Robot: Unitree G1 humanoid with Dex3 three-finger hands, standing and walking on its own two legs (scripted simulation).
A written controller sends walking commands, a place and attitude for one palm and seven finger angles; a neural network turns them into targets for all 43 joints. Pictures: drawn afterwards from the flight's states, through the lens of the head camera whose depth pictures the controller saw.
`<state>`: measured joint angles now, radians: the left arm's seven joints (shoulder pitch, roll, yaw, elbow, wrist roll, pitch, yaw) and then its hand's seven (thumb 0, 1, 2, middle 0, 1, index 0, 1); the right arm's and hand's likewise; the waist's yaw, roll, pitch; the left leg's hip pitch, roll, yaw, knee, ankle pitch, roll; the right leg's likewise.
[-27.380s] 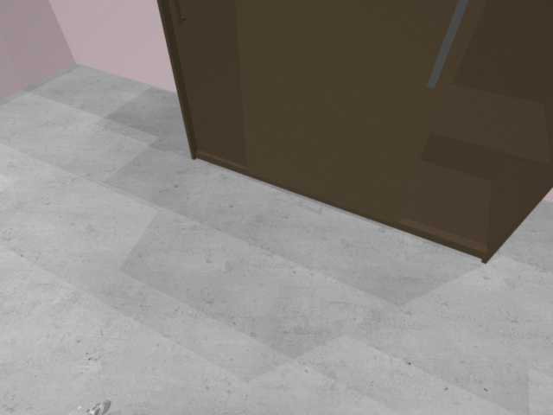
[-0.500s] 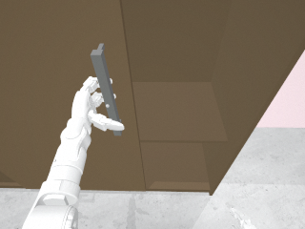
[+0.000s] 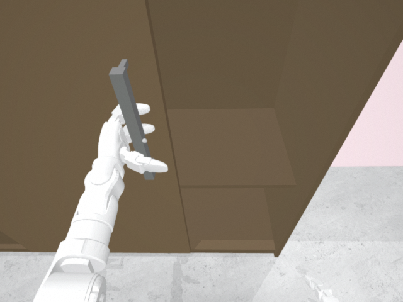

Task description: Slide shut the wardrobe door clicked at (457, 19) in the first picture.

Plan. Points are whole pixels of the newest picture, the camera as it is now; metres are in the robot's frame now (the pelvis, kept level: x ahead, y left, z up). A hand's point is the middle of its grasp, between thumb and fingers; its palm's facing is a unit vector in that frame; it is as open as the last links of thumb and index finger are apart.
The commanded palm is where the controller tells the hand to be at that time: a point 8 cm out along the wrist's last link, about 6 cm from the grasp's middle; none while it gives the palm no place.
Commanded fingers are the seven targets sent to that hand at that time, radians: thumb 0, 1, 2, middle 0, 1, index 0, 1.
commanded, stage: slide the fingers in behind the handle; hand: left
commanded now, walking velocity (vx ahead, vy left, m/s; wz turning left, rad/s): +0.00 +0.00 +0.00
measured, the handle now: (139, 128) +0.45 +0.16 +0.12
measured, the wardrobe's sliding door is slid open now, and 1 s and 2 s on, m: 0.41 0.41 0.41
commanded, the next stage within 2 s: grip the handle and tug to test in 0.30 s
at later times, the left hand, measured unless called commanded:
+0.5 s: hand (138, 142) +0.39 +0.15 +0.13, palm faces +0.03 -1.00 +0.01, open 13.8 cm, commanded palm +0.36 +0.20 +0.13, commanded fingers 0.00 -0.22 0.42 -0.33 -1.24 -0.33 -1.24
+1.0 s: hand (145, 139) +0.40 +0.14 +0.13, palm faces +0.03 -1.00 +0.00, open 6.7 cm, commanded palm +0.37 +0.19 +0.13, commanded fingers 0.00 0.90 0.90 -0.45 -1.40 -0.45 -1.40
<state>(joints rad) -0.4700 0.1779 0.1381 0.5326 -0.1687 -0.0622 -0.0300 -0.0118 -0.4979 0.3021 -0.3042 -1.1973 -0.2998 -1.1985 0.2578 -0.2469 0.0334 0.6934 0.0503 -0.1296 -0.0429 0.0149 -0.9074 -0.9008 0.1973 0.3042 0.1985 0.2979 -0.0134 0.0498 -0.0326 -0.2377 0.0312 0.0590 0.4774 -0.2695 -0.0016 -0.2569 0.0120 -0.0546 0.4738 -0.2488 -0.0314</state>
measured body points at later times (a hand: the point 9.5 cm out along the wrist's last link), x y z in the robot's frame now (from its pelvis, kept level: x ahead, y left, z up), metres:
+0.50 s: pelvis +0.00 +0.01 +0.00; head +0.00 -0.01 +0.45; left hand +0.38 +0.20 +0.13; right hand +0.13 -0.23 -0.11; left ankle -0.01 +0.12 -0.74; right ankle +0.00 -0.10 -0.74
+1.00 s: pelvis +0.00 +0.01 +0.00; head +0.01 +0.00 +0.45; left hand +0.39 +0.19 +0.13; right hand +0.13 -0.22 -0.11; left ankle -0.01 +0.12 -0.74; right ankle +0.00 -0.10 -0.74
